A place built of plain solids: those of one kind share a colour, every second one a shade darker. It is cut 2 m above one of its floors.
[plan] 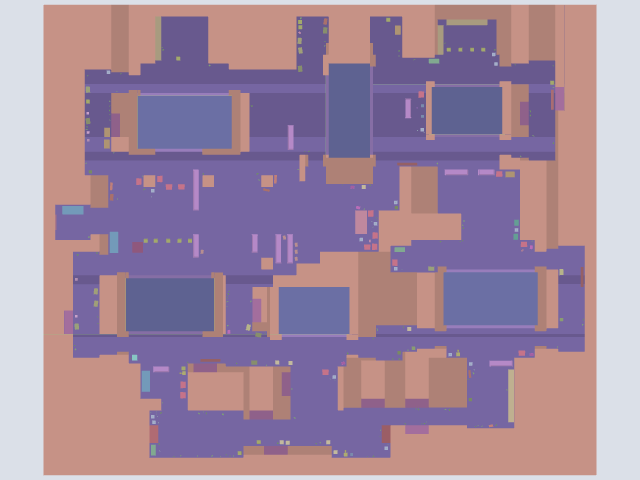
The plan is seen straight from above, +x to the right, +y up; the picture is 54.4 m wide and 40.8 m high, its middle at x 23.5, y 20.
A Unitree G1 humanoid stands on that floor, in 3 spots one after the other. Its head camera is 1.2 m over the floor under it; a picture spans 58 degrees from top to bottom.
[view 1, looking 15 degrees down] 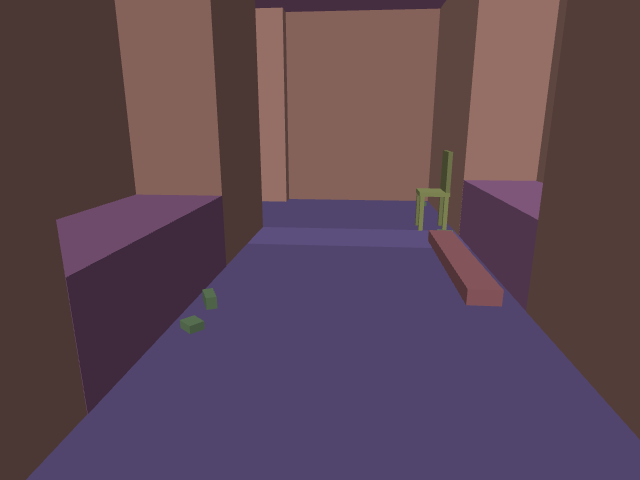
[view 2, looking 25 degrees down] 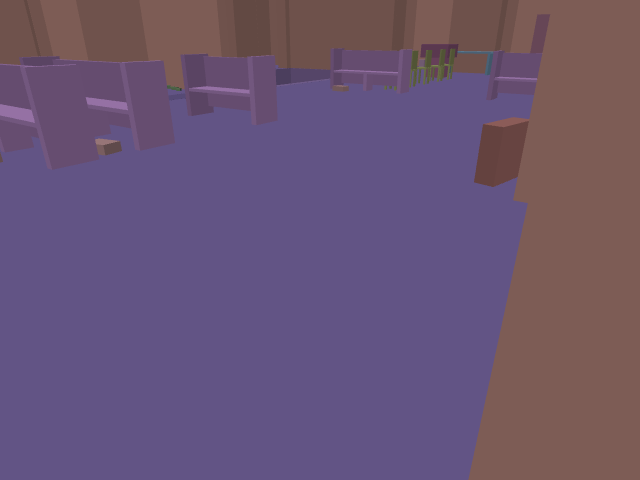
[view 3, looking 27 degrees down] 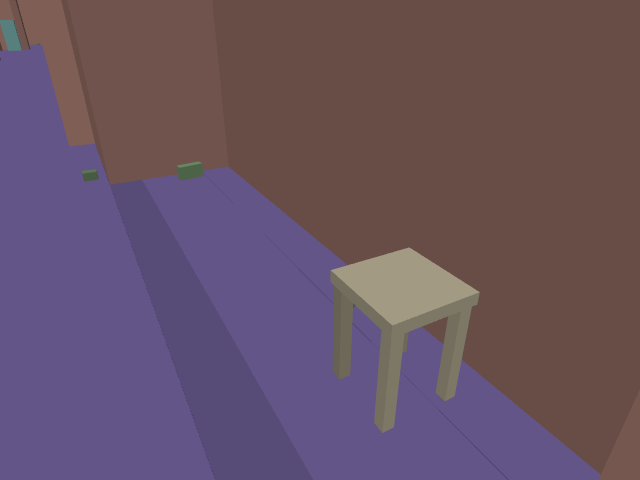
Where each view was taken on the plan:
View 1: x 42.38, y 28.25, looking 95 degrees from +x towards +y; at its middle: floor_strip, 4.63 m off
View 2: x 23.12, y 25.12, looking -145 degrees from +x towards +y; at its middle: floor_strip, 2.84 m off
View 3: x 32.00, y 11.62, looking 151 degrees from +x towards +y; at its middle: wall_rock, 2.61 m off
